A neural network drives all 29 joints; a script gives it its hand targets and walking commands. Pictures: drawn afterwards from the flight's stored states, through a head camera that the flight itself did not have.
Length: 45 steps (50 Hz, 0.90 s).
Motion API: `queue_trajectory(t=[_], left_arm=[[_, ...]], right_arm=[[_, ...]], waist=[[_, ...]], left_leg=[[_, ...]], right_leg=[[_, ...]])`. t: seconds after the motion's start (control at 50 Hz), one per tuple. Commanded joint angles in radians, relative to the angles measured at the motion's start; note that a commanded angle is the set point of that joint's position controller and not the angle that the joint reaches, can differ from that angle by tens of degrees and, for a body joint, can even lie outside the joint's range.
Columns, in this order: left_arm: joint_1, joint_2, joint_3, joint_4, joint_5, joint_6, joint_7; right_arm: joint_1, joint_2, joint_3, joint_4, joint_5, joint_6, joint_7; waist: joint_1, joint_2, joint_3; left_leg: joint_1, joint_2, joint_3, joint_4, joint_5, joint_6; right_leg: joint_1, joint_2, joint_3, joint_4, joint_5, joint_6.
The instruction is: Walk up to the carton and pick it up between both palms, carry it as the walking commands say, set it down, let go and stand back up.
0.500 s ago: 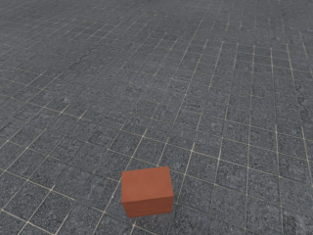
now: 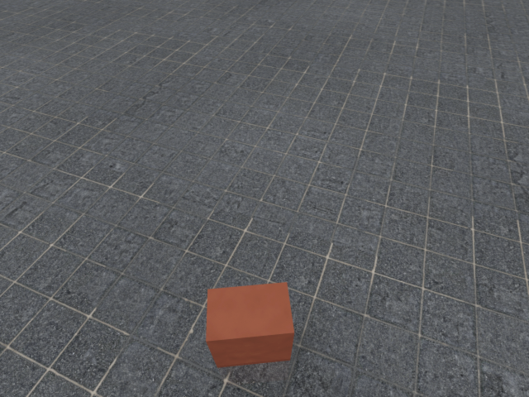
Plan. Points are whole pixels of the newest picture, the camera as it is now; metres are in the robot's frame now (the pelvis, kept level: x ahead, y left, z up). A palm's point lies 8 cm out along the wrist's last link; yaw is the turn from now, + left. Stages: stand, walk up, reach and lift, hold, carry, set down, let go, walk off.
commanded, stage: walk up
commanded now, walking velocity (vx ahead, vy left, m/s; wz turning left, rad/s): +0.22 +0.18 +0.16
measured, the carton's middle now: (250, 326) +0.47 +0.07 -0.63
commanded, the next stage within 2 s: stand in 1.64 s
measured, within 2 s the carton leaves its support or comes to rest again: neither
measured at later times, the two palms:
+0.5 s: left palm out of the picture +0.14 +0.33 -0.14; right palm out of the picture +0.12 -0.16 -0.11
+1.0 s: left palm out of the picture +0.16 +0.32 -0.13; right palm out of the picture +0.13 -0.17 -0.13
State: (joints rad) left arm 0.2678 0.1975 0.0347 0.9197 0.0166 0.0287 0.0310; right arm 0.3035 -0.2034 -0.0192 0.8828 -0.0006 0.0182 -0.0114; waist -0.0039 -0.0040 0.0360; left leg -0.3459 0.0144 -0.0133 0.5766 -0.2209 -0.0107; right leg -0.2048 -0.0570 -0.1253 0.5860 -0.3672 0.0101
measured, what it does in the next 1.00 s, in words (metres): walks ahead: left foot, then right foot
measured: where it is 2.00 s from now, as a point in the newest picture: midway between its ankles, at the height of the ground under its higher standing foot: outside the picture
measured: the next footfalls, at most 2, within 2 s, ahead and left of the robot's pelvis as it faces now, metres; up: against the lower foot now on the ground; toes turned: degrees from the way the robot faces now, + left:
left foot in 0.34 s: +0.11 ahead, +0.20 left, +0.00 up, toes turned +2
right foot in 0.70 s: +0.14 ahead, -0.05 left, +0.00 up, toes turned +2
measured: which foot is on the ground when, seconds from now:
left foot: down 0.00-0.06, up 0.08-0.32, down 0.34-1.00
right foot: down 0.00-0.34, up 0.36-0.68, down 0.70-1.00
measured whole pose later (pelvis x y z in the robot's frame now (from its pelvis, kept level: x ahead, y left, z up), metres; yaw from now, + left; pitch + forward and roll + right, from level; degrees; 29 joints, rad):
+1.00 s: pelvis +0.09 +0.07 +0.00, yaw +4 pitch +0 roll +0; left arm 0.19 0.22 0.04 0.92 0.02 0.03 0.01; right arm 0.31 -0.19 -0.02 0.88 0.00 0.01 -0.03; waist -0.03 -0.01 0.03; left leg -0.28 0.02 0.02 0.60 -0.32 0.00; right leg -0.28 -0.07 -0.14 0.59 -0.30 0.00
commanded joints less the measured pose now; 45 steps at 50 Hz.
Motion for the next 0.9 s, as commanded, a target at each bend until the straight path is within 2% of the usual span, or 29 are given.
queue_trajectory(t=[0.0,0.02,0.04,0.08,0.12,0.14,0.16,0.2,0.24,0.26,0.28,0.3,0.32,0.34,0.38,0.44,0.46,0.5,0.52,0.54,0.58,0.62,0.64,0.66,0.7,0.72,0.82,0.84,0.88], left_arm=[[0.265,0.227,0.085,0.024,0.033,-0.017,0.018],[0.252,0.3,0.098,0.001,0.037,-0.012,0.028],[0.198,0.264,0.086,-0.006,0.037,-0.02,0.031],[0.13,0.238,0.055,-0.016,0.027,-0.033,0.02],[0.079,0.211,0.044,-0.025,0.029,-0.037,0.008],[0.08,0.225,0.059,-0.013,0.027,-0.041,0.005],[0.075,0.195,0.058,-0.033,0.026,-0.049,0.0],[0.09,0.212,0.065,-0.036,0.031,-0.052,-0.007],[0.078,0.177,0.046,-0.033,0.036,-0.05,-0.024],[0.105,0.092,0.032,-0.043,0.023,-0.051,-0.027],[0.103,0.049,0.025,-0.106,0.013,-0.057,-0.034],[0.035,0.079,0.029,-0.126,0.014,-0.041,-0.017],[0.077,0.059,0.025,-0.073,-0.006,-0.028,-0.02],[0.09,0.057,0.022,-0.072,-0.01,-0.02,-0.023],[0.031,0.072,0.025,-0.07,-0.001,-0.023,-0.023],[-0.041,0.05,0.022,-0.105,-0.001,-0.01,-0.028],[-0.056,0.049,0.025,-0.102,0.0,-0.005,-0.03],[-0.049,0.034,0.008,-0.077,0.002,0.009,-0.03],[-0.028,0.026,0.002,-0.062,-0.003,0.011,-0.036],[-0.058,0.045,-0.001,-0.086,-0.001,0.014,-0.028],[-0.057,0.054,0.013,-0.069,-0.012,0.004,-0.013],[-0.006,0.138,0.037,-0.03,-0.003,0.0,-0.001],[0.021,0.171,0.051,-0.043,0.008,0.003,0.002],[-0.038,0.175,0.033,-0.04,0.003,0.007,-0.006],[-0.107,0.139,0.024,-0.021,0.017,-0.005,-0.01],[-0.157,0.138,0.027,-0.032,0.012,-0.005,-0.013],[-0.131,0.096,0.019,-0.047,0.003,-0.025,-0.015],[-0.082,0.081,0.016,-0.027,0.0,-0.027,-0.009],[-0.06,0.078,0.017,-0.027,0.006,-0.012,-0.011]], right_arm=[[-0.07,-0.12,-0.04,-0.046,-0.044,0.01,0.037],[-0.112,-0.13,-0.038,-0.094,-0.047,0.022,0.045],[-0.131,-0.103,-0.04,-0.086,-0.049,0.012,0.051],[-0.101,-0.126,-0.047,-0.09,-0.039,0.013,0.055],[-0.079,-0.102,-0.029,-0.072,-0.025,0.003,0.064],[-0.109,-0.089,-0.013,-0.063,-0.031,0.008,0.073],[-0.057,-0.056,-0.004,-0.039,-0.03,-0.007,0.072],[-0.032,-0.052,0.005,-0.025,-0.031,-0.023,0.07],[0.066,-0.057,0.001,0.003,-0.024,-0.046,0.055],[0.132,-0.115,-0.017,0.044,-0.035,-0.061,0.041],[0.238,-0.237,-0.053,0.056,-0.034,-0.067,0.032],[0.136,-0.259,-0.04,0.02,-0.01,-0.069,0.012],[0.204,-0.2,-0.041,0.05,-0.005,-0.084,-0.001],[0.179,-0.181,-0.042,0.051,-0.003,-0.085,-0.015],[0.212,-0.128,-0.038,0.067,-0.007,-0.081,-0.039],[0.247,-0.112,-0.034,0.102,-0.011,-0.068,-0.05],[0.235,-0.106,-0.032,0.095,-0.019,-0.067,-0.05],[0.159,-0.145,-0.039,0.066,-0.026,-0.061,-0.048],[0.125,-0.118,-0.02,0.067,-0.028,-0.063,-0.036],[0.086,-0.165,-0.04,0.045,-0.034,-0.042,-0.031],[0.042,-0.145,-0.048,0.04,-0.028,-0.034,-0.031],[0.029,-0.095,-0.032,0.008,-0.015,-0.037,-0.023],[0.051,-0.044,-0.017,-0.005,-0.021,-0.023,-0.024],[0.028,-0.07,-0.021,-0.024,-0.018,-0.013,-0.025],[0.031,-0.044,-0.01,-0.01,-0.016,0.008,-0.019],[0.053,-0.052,-0.014,0.003,-0.011,0.012,-0.016],[0.04,-0.085,-0.02,0.035,-0.015,-0.024,-0.018],[0.046,-0.088,-0.027,0.038,-0.013,-0.027,-0.024],[0.029,-0.087,-0.026,0.026,-0.01,-0.018,-0.023]], waist=[[0.092,-0.109,-0.028],[0.101,-0.201,0.045],[0.084,-0.156,0.09],[0.046,-0.048,0.154],[0.03,-0.119,0.17],[0.019,-0.107,0.168],[0.019,-0.172,0.149],[0.006,-0.231,0.121],[-0.055,-0.121,0.026],[-0.061,0.115,-0.009],[-0.085,0.427,-0.059],[-0.032,0.25,-0.027],[-0.036,0.181,-0.09],[-0.044,0.188,-0.148],[-0.061,0.194,-0.14],[-0.064,0.241,-0.163],[-0.055,0.187,-0.146],[-0.049,0.265,-0.104],[-0.009,0.244,-0.074],[-0.013,0.234,-0.037],[0.037,0.187,-0.065],[0.053,-0.01,-0.11],[0.039,-0.12,-0.147],[0.001,-0.129,-0.16],[-0.022,-0.128,-0.084],[-0.043,-0.207,-0.043],[-0.009,-0.04,-0.153],[0.003,-0.02,-0.151],[0.016,0.048,-0.089]], left_leg=[[-0.304,-0.011,0.022,0.204,-0.213,0.026],[-0.391,0.053,0.018,0.413,-0.27,-0.001],[-0.454,0.083,-0.007,0.47,-0.246,0.003],[-0.356,0.078,-0.008,0.44,-0.176,-0.013],[-0.273,0.066,0.022,0.313,-0.148,-0.002],[-0.227,0.096,0.012,0.292,-0.147,0.012],[-0.201,0.06,0.041,0.181,-0.089,0.007],[-0.113,0.048,0.105,0.056,-0.121,-0.008],[0.173,0.024,0.11,-0.119,-0.022,0.02],[0.263,0.09,-0.02,-0.234,0.012,0.036],[0.418,0.302,-0.402,-0.32,0.286,0.109],[0.331,0.359,-0.369,-0.201,1.117,0.152],[0.405,0.342,-0.266,-0.132,1.445,0.081],[0.49,0.314,-0.19,-0.097,1.462,0.076],[0.504,0.299,-0.177,-0.095,1.222,0.129],[0.504,0.27,-0.212,-0.079,1.203,0.127],[0.414,0.262,-0.194,-0.091,1.143,0.145],[0.286,0.266,-0.189,-0.154,0.966,0.154],[0.178,0.24,-0.187,-0.188,0.823,0.171],[0.142,0.219,-0.191,-0.181,0.775,0.161],[0.066,0.19,-0.149,-0.12,0.693,0.154],[-0.062,0.098,-0.068,-0.025,0.346,0.079],[-0.117,0.026,0.012,0.084,0.059,0.043],[-0.056,-0.017,0.044,0.158,-0.261,0.041],[0.015,0.003,0.001,0.146,-0.302,0.044],[0.033,0.009,-0.003,0.078,-0.234,0.032],[0.18,0.103,-0.054,-0.16,0.307,0.079],[0.192,0.119,-0.069,-0.18,0.35,0.084],[0.131,0.123,-0.064,-0.183,0.194,0.074]], right_leg=[[0.216,-0.38,0.414,-0.387,-0.382,-0.141],[0.128,-0.523,0.54,-0.482,-0.514,-0.213],[0.096,-0.521,0.522,-0.483,-0.491,-0.217],[-0.025,-0.418,0.399,-0.484,-0.382,-0.174],[-0.037,-0.34,0.314,-0.48,-0.294,-0.124],[-0.046,-0.385,0.309,-0.471,-0.261,-0.125],[0.009,-0.294,0.207,-0.43,-0.127,-0.097],[0.021,-0.302,0.176,-0.367,0.009,-0.105],[-0.065,-0.23,0.111,-0.215,0.039,-0.074],[-0.075,-0.109,-0.016,0.072,0.029,-0.02],[-0.306,0.012,-0.025,0.39,-0.152,0.028],[-0.307,0.039,0.072,0.426,-0.273,0.028],[-0.256,0.014,0.092,0.391,-0.231,0.033],[-0.283,0.008,0.07,0.387,-0.181,0.035],[-0.318,0.002,0.069,0.371,-0.172,0.023],[-0.323,0.021,0.064,0.277,-0.156,0.016],[-0.267,0.02,0.057,0.272,-0.145,0.012],[-0.205,0.047,0.031,0.205,-0.123,0.024],[-0.14,0.059,0.006,0.175,-0.09,0.024],[-0.117,0.071,0.004,0.097,-0.096,0.027],[0.043,0.057,0.001,-0.087,0.088,0.014],[0.209,-0.083,0.06,-0.138,0.484,-0.02],[0.24,-0.239,0.185,-0.174,0.594,-0.078],[0.151,-0.294,0.219,-0.169,0.679,-0.143],[-0.006,-0.279,0.228,-0.26,0.504,-0.168],[-0.027,-0.236,0.195,-0.254,0.428,-0.147],[0.072,-0.082,0.089,-0.134,0.394,-0.055],[0.08,-0.066,0.076,-0.148,0.357,-0.051],[0.057,-0.067,0.081,-0.188,0.254,-0.056]])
